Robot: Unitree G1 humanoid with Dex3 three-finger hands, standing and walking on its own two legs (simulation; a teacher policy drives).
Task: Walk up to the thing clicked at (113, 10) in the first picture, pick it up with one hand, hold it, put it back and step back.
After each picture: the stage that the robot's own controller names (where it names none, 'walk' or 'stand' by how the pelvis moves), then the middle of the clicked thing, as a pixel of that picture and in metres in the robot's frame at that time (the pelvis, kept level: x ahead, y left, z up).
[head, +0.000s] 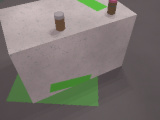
stand; (112, 6) +1.14 -0.24 -0.10
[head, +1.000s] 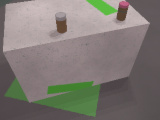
walk; (122, 11) +1.02 -0.27 -0.08
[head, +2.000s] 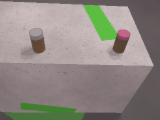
walk; (121, 41) +0.68 -0.17 -0.07
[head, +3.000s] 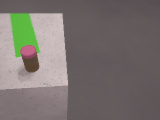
walk; (30, 59) +0.54 +0.23 -0.06
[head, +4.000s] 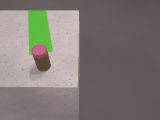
stand; (41, 58) +0.53 +0.20 -0.06
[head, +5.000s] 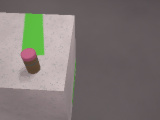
stand; (31, 61) +0.53 +0.26 -0.08
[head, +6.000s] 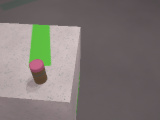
stand; (38, 72) +0.51 +0.23 -0.11
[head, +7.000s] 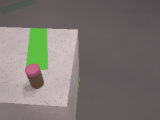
stand; (35, 76) +0.50 +0.24 -0.11
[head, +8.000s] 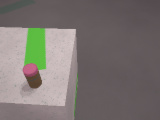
stand; (32, 76) +0.50 +0.26 -0.11
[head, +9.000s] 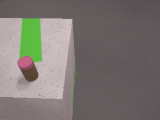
rise first; (28, 69) +0.50 +0.27 -0.10
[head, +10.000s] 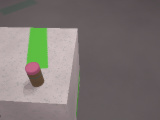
rise first; (35, 74) +0.50 +0.27 -0.10
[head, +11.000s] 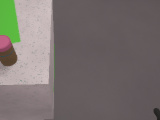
go down; (5, 51) +0.52 +0.26 -0.05
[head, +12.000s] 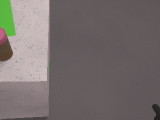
go down; out of the picture +0.52 +0.25 -0.02
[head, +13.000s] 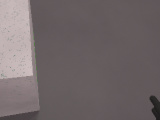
close in; out of the picture +0.51 +0.27 +0.01
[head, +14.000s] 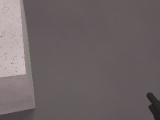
close; out of the picture +0.53 +0.26 +0.02
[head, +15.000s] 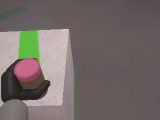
lift; (32, 80) +0.32 +0.16 +0.14
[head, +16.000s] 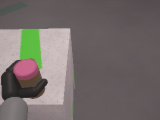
hold; (30, 79) +0.34 +0.18 +0.10
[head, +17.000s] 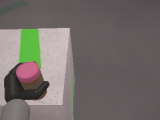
hold; (33, 81) +0.34 +0.17 +0.09
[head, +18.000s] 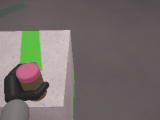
hold; (32, 82) +0.33 +0.17 +0.09
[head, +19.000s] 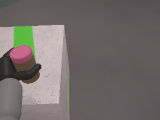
crouch; (26, 65) +0.40 +0.19 +0.09
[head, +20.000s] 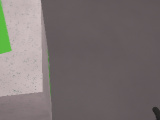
lower; out of the picture +0.51 +0.28 +0.11
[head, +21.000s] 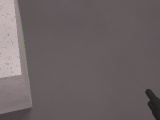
lower; out of the picture +0.53 +0.27 +0.02
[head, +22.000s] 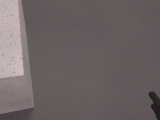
lower; out of the picture +0.52 +0.27 +0.02
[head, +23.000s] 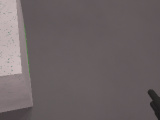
lower; out of the picture +0.53 +0.27 +0.02
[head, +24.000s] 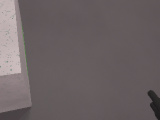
lower; out of the picture +0.53 +0.28 +0.02
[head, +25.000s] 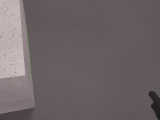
open; out of the picture +0.52 +0.27 +0.01
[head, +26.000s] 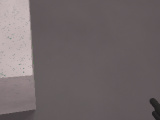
sink last; out of the picture +0.52 +0.27 +0.00
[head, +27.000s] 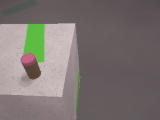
stand; (31, 66) +0.53 +0.28 -0.05
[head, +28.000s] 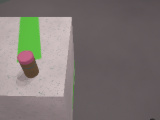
stand; (28, 64) +0.51 +0.26 -0.05
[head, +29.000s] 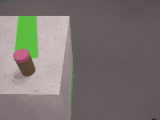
stand; (25, 63) +0.52 +0.27 -0.04
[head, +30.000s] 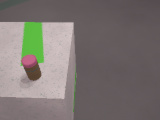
stand; (32, 67) +0.52 +0.25 -0.07
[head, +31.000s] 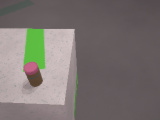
stand; (33, 74) +0.51 +0.26 -0.11
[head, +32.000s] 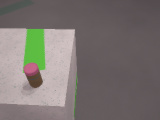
stand; (33, 75) +0.51 +0.25 -0.11
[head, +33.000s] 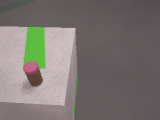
stand; (33, 74) +0.51 +0.25 -0.11
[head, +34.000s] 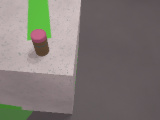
walk; (40, 43) +0.58 +0.19 -0.07
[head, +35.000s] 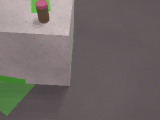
walk; (42, 11) +0.85 +0.24 -0.09
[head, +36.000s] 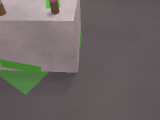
stand; (54, 5) +1.17 +0.26 -0.09
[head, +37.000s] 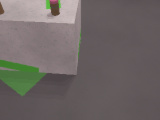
stand; (54, 6) +1.12 +0.22 -0.10
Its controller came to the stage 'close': yes
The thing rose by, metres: 0.21
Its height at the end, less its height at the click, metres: +0.00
